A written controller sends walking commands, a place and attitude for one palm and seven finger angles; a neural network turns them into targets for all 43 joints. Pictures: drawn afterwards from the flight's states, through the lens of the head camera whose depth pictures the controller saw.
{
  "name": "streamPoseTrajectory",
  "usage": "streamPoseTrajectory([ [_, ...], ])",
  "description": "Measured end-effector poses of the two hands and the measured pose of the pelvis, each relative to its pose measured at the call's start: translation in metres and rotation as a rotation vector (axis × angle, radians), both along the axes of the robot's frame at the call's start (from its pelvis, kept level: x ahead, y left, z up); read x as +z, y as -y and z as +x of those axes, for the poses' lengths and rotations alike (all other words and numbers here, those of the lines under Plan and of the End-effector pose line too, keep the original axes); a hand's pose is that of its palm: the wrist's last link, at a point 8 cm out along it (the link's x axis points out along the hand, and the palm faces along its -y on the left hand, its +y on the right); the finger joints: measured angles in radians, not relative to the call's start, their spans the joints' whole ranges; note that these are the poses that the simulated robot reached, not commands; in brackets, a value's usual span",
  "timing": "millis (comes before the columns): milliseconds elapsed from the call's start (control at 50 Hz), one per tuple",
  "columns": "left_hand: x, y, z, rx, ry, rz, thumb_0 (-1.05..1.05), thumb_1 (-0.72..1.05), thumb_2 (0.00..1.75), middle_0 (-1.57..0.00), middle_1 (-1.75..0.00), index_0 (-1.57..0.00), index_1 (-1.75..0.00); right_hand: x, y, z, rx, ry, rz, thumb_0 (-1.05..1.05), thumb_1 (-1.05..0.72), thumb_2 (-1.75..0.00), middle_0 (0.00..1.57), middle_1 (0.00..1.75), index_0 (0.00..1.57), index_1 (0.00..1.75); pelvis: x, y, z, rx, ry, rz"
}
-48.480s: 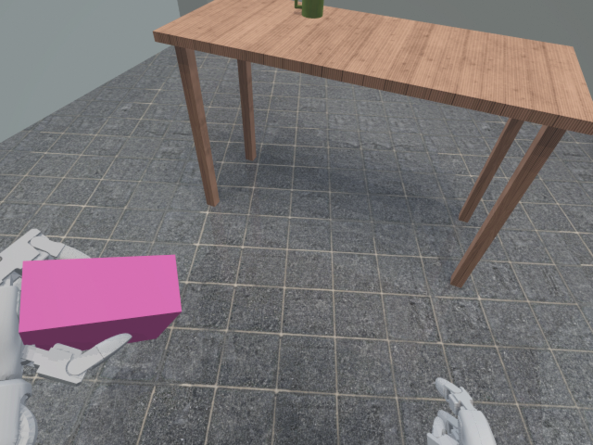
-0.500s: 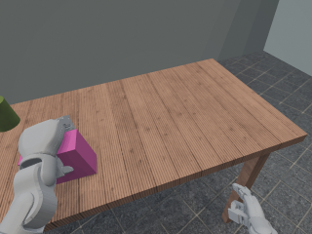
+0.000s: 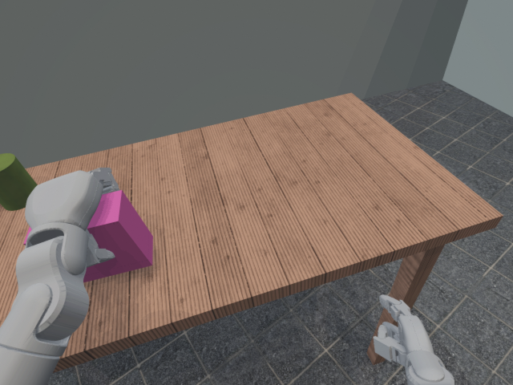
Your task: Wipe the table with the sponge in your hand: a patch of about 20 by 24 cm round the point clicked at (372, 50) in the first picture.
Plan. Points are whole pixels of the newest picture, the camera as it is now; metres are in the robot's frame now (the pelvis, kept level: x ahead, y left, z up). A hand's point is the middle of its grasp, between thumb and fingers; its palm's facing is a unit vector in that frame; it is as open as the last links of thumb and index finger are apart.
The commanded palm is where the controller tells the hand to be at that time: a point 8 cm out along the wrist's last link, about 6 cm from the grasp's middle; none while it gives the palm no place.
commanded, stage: lift the sponge slowly off the table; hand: left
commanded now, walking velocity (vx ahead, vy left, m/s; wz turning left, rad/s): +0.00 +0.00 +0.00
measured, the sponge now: (104, 246) +0.26 +0.30 +0.11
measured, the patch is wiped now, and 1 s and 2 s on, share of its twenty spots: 0.90 0.90 0.90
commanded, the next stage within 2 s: bring the sponge back beside the body in 1.06 s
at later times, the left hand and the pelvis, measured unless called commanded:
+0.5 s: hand (87, 206) +0.26 +0.28 +0.20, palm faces +0.23 -0.11 -0.97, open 10.0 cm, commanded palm +0.21 +0.28 +0.28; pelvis -0.01 +0.00 +0.00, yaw +0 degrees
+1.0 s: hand (70, 184) +0.26 +0.28 +0.24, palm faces +0.32 -0.12 -0.94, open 10.0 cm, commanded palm +0.21 +0.29 +0.31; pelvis -0.02 +0.01 +0.00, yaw +0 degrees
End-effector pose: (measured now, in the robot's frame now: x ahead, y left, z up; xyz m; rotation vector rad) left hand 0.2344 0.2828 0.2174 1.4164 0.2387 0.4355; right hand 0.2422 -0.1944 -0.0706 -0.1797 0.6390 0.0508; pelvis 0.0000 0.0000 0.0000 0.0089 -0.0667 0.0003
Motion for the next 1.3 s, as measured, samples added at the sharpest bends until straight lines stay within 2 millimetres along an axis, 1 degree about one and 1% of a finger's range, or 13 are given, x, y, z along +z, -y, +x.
streamPoseTrajectory([
  [100, 0.007, 0.009, 0.003, -0.035, 0.014, 0.003, 0.00, -0.52, 1.04, -0.72, -1.35, -0.77, -1.33, 0.001, 0.000, -0.001, -0.004, 0.012, 0.012, 0.01, -0.90, -0.90, 0.20, 0.30, 0.19, 0.30, 0.000, 0.001, -0.001, -0.006, -0.003, 0.003],
  [220, 0.015, 0.002, 0.004, -0.007, 0.034, 0.004, 0.00, -0.52, 1.04, -0.72, -1.35, -0.77, -1.33, 0.005, 0.003, 0.000, -0.004, 0.023, 0.011, 0.01, -0.90, -0.90, 0.20, 0.30, 0.20, 0.30, -0.001, 0.003, -0.003, -0.008, -0.002, 0.004],
  [300, 0.022, -0.001, -0.001, 0.008, 0.056, -0.004, 0.00, -0.52, 1.04, -0.72, -1.35, -0.77, -1.33, 0.006, 0.004, 0.000, -0.004, 0.028, 0.011, 0.01, -0.90, -0.90, 0.20, 0.30, 0.20, 0.31, -0.001, 0.002, -0.004, -0.009, -0.001, 0.004],
  [420, 0.027, 0.009, -0.010, -0.036, 0.080, -0.019, 0.00, -0.52, 1.04, -0.72, -1.35, -0.77, -1.34, 0.005, 0.002, 0.000, -0.009, 0.033, 0.008, 0.01, -0.90, -0.90, 0.20, 0.30, 0.19, 0.30, -0.001, -0.001, -0.006, -0.001, 0.006, 0.003],
  [520, 0.033, 0.008, -0.005, -0.039, 0.092, -0.001, 0.00, -0.52, 1.04, -0.72, -1.35, -0.77, -1.33, 0.007, -0.001, -0.002, -0.007, 0.038, 0.005, 0.01, -0.90, -0.90, 0.20, 0.30, 0.19, 0.30, -0.001, 0.000, -0.010, -0.001, 0.010, 0.005],
  [600, 0.044, 0.006, -0.001, -0.029, 0.124, 0.004, 0.00, -0.52, 1.04, -0.72, -1.35, -0.77, -1.33, 0.009, -0.004, -0.004, -0.008, 0.044, 0.014, 0.01, -0.90, -0.90, 0.20, 0.30, 0.18, 0.30, -0.001, 0.000, -0.012, -0.005, 0.008, 0.005],
  [700, 0.055, 0.004, -0.002, -0.028, 0.158, -0.007, 0.00, -0.52, 1.04, -0.72, -1.35, -0.77, -1.33, 0.010, -0.005, -0.005, -0.011, 0.049, 0.025, 0.01, -0.90, -0.90, 0.20, 0.30, 0.19, 0.30, -0.001, -0.002, -0.012, -0.011, 0.003, 0.005],
  [820, 0.055, -0.003, -0.006, -0.011, 0.154, -0.028, 0.00, -0.52, 1.04, -0.72, -1.35, -0.77, -1.34, 0.012, -0.004, -0.005, -0.008, 0.051, 0.018, 0.01, -0.90, -0.90, 0.20, 0.30, 0.19, 0.30, -0.001, -0.003, -0.012, -0.009, 0.002, 0.004],
  [920, 0.056, -0.003, -0.008, -0.014, 0.158, -0.031, 0.00, -0.52, 1.04, -0.72, -1.35, -0.77, -1.33, 0.012, -0.004, -0.005, -0.008, 0.054, 0.004, 0.01, -0.90, -0.90, 0.20, 0.30, 0.20, 0.31, -0.002, -0.005, -0.014, -0.004, 0.007, 0.003],
  [1020, 0.066, 0.001, -0.006, -0.035, 0.190, -0.019, 0.00, -0.52, 1.04, -0.72, -1.35, -0.77, -1.33, 0.012, -0.006, -0.005, -0.014, 0.055, -0.001, 0.01, -0.90, -0.90, 0.20, 0.30, 0.19, 0.31, -0.001, -0.006, -0.016, -0.001, 0.010, 0.003],
  [1100, 0.071, -0.001, 0.000, -0.029, 0.199, -0.012, 0.00, -0.52, 1.04, -0.72, -1.35, -0.77, -1.33, 0.013, -0.008, -0.006, -0.017, 0.052, 0.010, 0.01, -0.90, -0.90, 0.20, 0.30, 0.19, 0.30, -0.001, -0.007, -0.016, -0.007, 0.004, 0.004],
  [1200, 0.067, -0.002, 0.003, -0.022, 0.186, -0.041, 0.00, -0.52, 1.04, -0.72, -1.35, -0.77, -1.34, 0.013, -0.010, -0.007, -0.016, 0.052, 0.025, 0.01, -0.90, -0.90, 0.20, 0.30, 0.19, 0.30, -0.001, -0.008, -0.015, -0.011, -0.003, 0.004],
  [1300, 0.057, 0.005, -0.006, -0.056, 0.171, -0.065, 0.00, -0.52, 1.04, -0.72, -1.35, -0.77, -1.34, 0.014, -0.009, -0.007, -0.015, 0.050, 0.028, 0.01, -0.90, -0.90, 0.20, 0.30, 0.19, 0.30, -0.001, -0.009, -0.013, -0.018, -0.002, 0.004],
])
